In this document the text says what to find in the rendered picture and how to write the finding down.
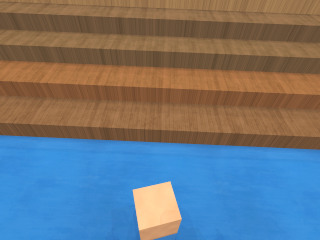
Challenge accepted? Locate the carton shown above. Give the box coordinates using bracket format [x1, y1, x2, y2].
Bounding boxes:
[132, 181, 182, 240]

